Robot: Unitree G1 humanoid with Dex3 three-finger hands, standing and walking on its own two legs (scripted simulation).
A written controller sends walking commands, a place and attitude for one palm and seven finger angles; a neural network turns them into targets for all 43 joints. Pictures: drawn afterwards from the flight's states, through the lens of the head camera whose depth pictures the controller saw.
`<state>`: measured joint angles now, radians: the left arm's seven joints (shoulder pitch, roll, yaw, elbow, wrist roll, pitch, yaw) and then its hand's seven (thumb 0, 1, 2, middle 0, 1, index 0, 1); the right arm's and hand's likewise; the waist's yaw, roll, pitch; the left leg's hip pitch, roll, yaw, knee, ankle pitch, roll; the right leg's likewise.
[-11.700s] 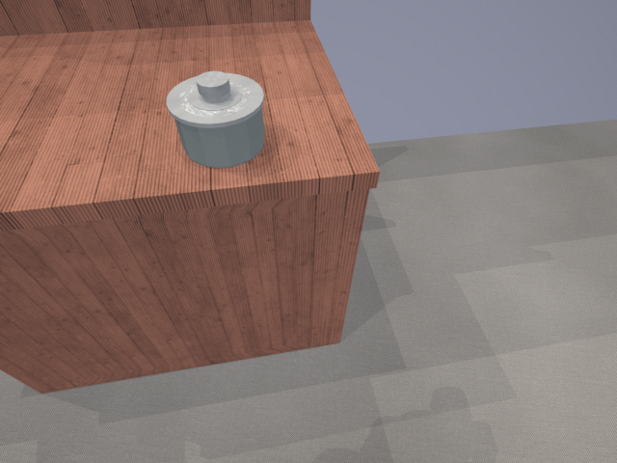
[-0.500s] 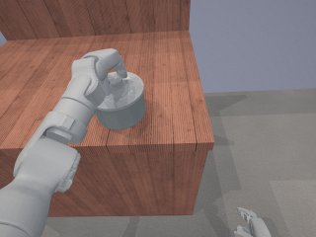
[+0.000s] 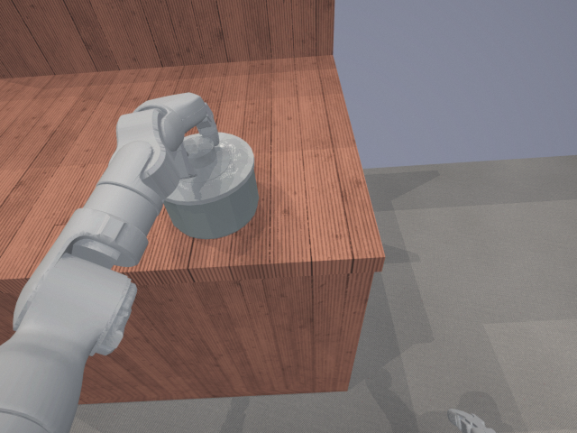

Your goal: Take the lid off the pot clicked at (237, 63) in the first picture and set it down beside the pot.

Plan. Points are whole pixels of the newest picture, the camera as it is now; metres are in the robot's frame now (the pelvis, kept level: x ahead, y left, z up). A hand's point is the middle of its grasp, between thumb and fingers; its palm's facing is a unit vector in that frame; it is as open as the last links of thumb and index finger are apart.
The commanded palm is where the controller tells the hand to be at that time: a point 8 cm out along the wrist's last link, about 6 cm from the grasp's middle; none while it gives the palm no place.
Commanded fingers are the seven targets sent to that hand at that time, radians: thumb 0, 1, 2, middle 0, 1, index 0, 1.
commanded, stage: close the fingers and squeeze the knob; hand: left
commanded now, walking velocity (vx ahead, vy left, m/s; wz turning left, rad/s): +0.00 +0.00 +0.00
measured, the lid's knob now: (197, 152) +0.48 +0.14 +0.16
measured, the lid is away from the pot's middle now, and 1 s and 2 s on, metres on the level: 0.00 0.00 0.02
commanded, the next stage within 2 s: lift the lid straight up in 1.12 s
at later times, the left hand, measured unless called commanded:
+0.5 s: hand (184, 152) +0.45 +0.15 +0.18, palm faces -0.34 -0.13 -0.93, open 8.8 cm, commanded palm +0.44 +0.16 +0.24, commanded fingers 0.00 0.25 0.93 -0.71 -0.98 -0.69 -0.97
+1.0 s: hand (184, 153) +0.45 +0.15 +0.18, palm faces -0.35 -0.12 -0.93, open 8.8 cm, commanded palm +0.44 +0.15 +0.24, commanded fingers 0.00 0.42 1.09 -0.97 -1.08 -0.72 -0.97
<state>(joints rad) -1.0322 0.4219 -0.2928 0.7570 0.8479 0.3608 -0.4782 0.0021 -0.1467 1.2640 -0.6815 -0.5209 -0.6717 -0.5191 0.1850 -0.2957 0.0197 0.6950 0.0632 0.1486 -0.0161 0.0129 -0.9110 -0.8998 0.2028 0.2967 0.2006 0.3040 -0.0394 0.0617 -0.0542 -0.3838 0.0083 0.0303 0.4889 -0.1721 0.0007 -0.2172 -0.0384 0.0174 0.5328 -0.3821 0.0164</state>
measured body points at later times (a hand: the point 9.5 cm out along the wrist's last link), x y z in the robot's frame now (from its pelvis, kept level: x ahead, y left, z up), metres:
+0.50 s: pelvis +0.00 +0.00 +0.00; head +0.02 -0.03 +0.45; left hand +0.47 +0.15 +0.23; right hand +0.14 -0.25 -0.13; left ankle +0.05 +0.13 -0.73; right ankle -0.07 -0.13 -0.73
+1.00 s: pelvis +0.00 +0.00 +0.00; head +0.02 -0.03 +0.45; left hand +0.46 +0.15 +0.23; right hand +0.13 -0.25 -0.13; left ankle +0.05 +0.13 -0.73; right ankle -0.07 -0.13 -0.73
